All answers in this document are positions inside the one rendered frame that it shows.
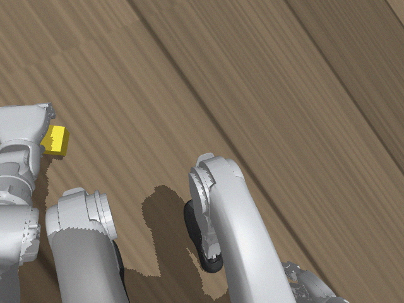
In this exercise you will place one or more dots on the right robot hand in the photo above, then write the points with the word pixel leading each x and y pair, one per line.
pixel 309 288

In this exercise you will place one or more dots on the left robot arm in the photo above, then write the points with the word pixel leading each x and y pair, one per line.
pixel 19 227

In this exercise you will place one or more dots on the cube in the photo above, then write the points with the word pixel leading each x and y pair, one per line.
pixel 56 140

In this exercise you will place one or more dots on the left robot foot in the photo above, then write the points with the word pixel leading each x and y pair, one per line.
pixel 121 266

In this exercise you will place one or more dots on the left robot hand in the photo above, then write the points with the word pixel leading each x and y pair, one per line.
pixel 26 122

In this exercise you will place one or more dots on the right robot foot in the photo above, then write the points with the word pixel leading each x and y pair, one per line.
pixel 209 265

